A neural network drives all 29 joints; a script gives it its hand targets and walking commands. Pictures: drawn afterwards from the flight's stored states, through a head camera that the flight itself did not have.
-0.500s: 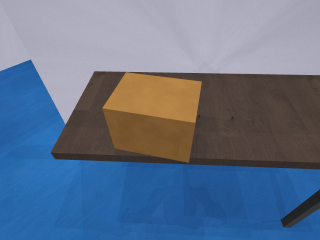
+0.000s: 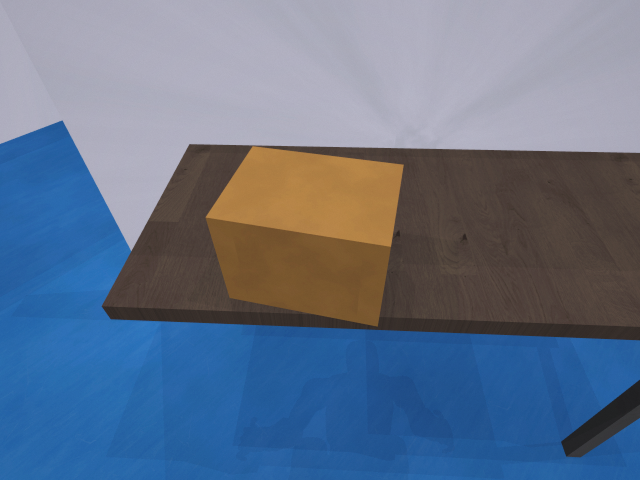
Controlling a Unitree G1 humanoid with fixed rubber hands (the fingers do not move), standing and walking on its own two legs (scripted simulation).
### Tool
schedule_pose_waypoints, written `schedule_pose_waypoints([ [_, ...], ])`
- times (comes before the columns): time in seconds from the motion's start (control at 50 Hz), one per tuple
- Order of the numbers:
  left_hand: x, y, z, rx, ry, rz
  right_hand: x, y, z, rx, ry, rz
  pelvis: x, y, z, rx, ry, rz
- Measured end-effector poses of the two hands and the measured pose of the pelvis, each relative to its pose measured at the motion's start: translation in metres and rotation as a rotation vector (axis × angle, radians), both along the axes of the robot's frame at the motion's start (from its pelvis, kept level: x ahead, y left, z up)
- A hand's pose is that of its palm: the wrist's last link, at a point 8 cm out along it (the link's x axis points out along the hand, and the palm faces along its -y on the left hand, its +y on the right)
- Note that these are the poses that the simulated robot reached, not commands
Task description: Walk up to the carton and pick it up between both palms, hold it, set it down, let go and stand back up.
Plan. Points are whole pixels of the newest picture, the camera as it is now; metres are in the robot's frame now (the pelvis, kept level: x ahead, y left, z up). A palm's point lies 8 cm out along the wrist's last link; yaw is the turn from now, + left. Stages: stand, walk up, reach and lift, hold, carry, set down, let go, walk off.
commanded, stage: stand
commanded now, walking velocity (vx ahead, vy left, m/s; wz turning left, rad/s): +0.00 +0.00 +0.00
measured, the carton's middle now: (313, 233) +0.50 +0.03 +0.04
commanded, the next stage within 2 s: walk up in 0.06 s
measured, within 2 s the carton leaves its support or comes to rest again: neither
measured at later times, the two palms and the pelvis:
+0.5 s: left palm out of the picture +0.11 +0.33 -0.10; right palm out of the picture +0.09 -0.29 -0.11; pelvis +0.03 +0.01 +0.00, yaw +0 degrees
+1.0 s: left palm out of the picture +0.17 +0.33 -0.11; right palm (552, 470) +0.19 -0.28 -0.11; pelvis +0.09 +0.01 -0.01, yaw +0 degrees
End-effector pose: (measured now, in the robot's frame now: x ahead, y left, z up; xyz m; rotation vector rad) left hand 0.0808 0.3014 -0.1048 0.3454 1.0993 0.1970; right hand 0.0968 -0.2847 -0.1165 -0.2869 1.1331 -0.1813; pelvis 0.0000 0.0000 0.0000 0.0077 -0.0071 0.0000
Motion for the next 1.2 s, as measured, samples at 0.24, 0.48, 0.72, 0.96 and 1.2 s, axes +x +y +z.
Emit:
schedule_pose_waypoints([
  [0.24, 0.0, 0.0, 0.001, 0.001, 0.003, 0.0, 0.0, 0.0, -0.001, 0.003, 0.002, -0.001, 0.0, 0.0, 0.0, 0.0, 0.001, 0.0],
  [0.48, 0.024, 0.023, 0.004, 0.026, 0.001, -0.012, -0.001, -0.001, 0.004, -0.023, -0.008, 0.019, 0.024, 0.009, -0.002, -0.01, 0.011, 0.002],
  [0.72, 0.061, 0.009, 0.008, 0.053, 0.007, -0.023, 0.025, -0.022, -0.004, -0.02, 0.021, 0.026, 0.064, -0.006, -0.006, 0.003, -0.001, -0.005],
  [0.96, 0.084, 0.031, 0.002, 0.051, 0.007, -0.016, 0.091, 0.004, 0.006, -0.032, -0.099, 0.066, 0.087, 0.016, -0.008, -0.023, -0.007, -0.001],
  [1.2, 0.094, 0.019, -0.005, 0.023, 0.007, -0.02, 0.108, -0.009, 0.012, -0.061, -0.079, 0.059, 0.097, 0.01, -0.008, -0.015, 0.004, -0.002],
])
